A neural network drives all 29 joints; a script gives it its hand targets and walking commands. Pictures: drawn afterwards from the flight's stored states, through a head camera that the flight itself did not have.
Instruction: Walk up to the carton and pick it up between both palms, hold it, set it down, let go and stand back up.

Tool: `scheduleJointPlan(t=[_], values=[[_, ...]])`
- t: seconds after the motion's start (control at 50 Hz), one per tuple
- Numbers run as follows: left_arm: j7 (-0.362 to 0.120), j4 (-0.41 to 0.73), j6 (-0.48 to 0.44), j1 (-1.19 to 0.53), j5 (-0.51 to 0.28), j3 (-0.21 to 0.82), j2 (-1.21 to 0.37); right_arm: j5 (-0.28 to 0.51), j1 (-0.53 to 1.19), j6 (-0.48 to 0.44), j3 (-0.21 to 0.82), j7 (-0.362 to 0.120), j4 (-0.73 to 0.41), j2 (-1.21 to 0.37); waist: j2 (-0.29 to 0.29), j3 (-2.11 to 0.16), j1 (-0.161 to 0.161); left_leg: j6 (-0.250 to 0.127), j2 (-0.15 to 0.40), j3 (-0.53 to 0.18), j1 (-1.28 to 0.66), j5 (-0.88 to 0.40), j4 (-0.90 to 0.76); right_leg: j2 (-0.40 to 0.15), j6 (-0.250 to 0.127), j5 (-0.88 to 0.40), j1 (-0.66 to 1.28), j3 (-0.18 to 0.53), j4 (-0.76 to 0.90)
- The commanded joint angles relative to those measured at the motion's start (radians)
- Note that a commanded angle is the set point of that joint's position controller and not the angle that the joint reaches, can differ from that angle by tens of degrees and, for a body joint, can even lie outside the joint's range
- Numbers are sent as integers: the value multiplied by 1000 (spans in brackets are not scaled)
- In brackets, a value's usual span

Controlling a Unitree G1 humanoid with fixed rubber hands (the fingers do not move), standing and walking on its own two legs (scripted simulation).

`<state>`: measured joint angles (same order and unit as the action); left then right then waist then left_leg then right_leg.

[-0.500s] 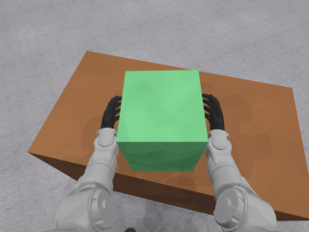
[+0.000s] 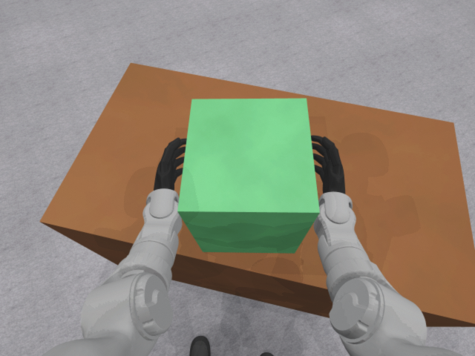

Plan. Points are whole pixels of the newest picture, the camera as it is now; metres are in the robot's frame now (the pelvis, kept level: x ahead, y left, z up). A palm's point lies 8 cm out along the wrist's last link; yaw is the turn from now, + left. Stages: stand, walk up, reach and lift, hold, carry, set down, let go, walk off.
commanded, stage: set down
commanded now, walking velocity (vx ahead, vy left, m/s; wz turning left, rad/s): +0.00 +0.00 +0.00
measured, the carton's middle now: (248, 184) +0.43 +0.02 -0.06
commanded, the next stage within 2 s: none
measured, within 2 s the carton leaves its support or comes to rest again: rests again in 0.12 s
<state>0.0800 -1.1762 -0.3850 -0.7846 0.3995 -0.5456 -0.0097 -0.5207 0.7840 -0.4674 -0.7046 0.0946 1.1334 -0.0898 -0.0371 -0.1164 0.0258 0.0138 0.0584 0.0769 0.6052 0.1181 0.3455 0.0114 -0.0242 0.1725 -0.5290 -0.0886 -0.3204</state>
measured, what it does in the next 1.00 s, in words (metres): stands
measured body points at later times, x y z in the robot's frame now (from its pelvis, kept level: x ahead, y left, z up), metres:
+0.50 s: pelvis +0.00 +0.00 +0.00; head +0.13 +0.02 +0.43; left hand +0.41 +0.16 -0.02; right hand +0.42 -0.13 -0.01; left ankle +0.00 +0.13 -0.74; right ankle -0.04 -0.10 -0.74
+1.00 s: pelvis -0.01 +0.00 +0.00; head +0.13 +0.03 +0.43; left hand +0.42 +0.16 -0.02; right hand +0.42 -0.13 -0.01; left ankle +0.00 +0.13 -0.74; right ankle -0.04 -0.10 -0.74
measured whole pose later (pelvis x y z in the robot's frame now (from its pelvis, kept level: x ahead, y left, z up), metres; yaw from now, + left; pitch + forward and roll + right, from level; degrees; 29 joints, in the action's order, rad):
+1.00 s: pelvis -0.01 +0.00 +0.00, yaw +0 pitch +22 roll -1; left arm 0.05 -1.02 -0.32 -0.77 0.52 -0.64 -0.08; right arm -0.58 0.78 -0.42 -0.78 0.03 1.05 -0.11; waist -0.05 -0.10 0.01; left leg 0.01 0.06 0.08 0.63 0.12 0.37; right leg 0.01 -0.02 0.18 -0.55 -0.10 -0.35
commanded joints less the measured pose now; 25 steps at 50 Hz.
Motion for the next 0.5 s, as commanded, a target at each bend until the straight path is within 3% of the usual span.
scheduleJointPlan(t=[0.0,0.08,0.12,0.18,0.2,0.28,0.4,0.44,0.48], values=[[-68,93,-49,-523,85,176,-467,-112,403,-8,227,-168,90,-496,47,-608,6,16,-16,39,-334,-397,62,-3,30,-430,308,1,-70],[-63,108,-25,-491,101,178,-494,-109,416,-13,207,-170,68,-482,78,-601,10,28,-11,30,-404,-466,84,6,22,-420,265,-15,-54],[-64,98,-24,-481,100,166,-489,-106,429,-14,215,-171,49,-486,51,-609,20,12,-10,30,-373,-440,80,1,27,-428,269,-11,-55],[-63,128,-28,-490,102,163,-484,-115,393,-6,199,-172,71,-487,54,-607,3,15,-11,31,-358,-440,71,1,28,-426,284,-13,-66],[-61,140,-30,-496,110,153,-471,-108,399,-2,203,-176,68,-497,56,-603,18,10,-13,33,-360,-441,75,1,25,-426,285,-4,-63],[-55,135,-17,-484,105,169,-483,-109,402,2,199,-185,61,-469,63,-602,4,19,-4,22,-393,-448,81,3,17,-391,223,-19,-51],[-75,105,-19,-457,119,115,-451,-123,406,1,211,-175,32,-485,-2,-549,15,-14,-24,37,-252,-353,53,-15,43,-483,358,7,-77],[-79,100,-19,-448,125,110,-458,-136,396,5,193,-172,32,-502,-19,-544,-3,-21,-31,40,-218,-309,28,-22,59,-526,407,11,-95],[-80,110,-22,-437,133,98,-437,-133,394,-2,214,-172,24,-508,-34,-573,16,-32,-31,39,-211,-307,32,-23,64,-531,417,16,-103]])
